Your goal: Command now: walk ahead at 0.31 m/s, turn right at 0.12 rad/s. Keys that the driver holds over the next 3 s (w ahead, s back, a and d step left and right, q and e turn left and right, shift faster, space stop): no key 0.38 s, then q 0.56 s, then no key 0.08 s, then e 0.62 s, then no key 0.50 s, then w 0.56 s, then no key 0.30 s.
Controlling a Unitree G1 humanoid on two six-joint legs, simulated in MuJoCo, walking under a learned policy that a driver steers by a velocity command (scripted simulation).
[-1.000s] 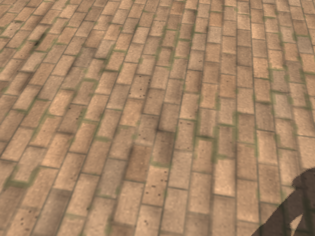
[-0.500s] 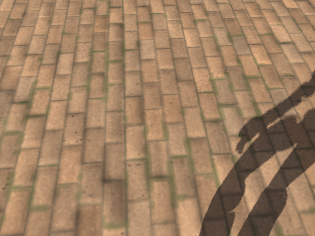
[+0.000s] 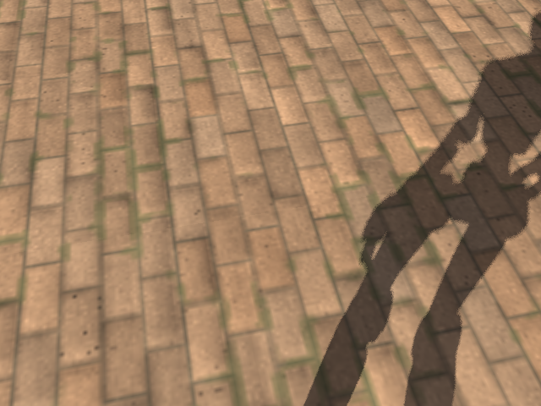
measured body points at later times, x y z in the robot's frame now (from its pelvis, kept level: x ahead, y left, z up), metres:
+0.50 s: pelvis +0.11 -0.01 +0.01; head +0.12 -0.02 +0.46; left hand +0.20 +0.23 -0.13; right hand +0.13 -0.24 -0.15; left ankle +0.08 +0.08 -0.73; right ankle +0.15 -0.11 -0.73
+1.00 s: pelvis +0.08 +0.03 +0.02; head +0.10 +0.07 +0.46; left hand +0.10 +0.32 -0.13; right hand +0.22 -0.22 -0.10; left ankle +0.07 +0.09 -0.73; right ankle +0.11 -0.11 -0.65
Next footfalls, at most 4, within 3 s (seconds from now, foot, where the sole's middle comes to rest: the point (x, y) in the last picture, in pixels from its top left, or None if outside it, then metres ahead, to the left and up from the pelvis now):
0.34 right None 0.19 -0.11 -0.77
1.32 right None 0.12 -0.09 -0.77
1.68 left None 0.09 0.13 -0.77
2.06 right None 0.06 -0.07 -0.77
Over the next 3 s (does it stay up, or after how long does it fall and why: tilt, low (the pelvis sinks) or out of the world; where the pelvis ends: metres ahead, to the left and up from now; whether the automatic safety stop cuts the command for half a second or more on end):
stays up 0.33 0.05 -0.01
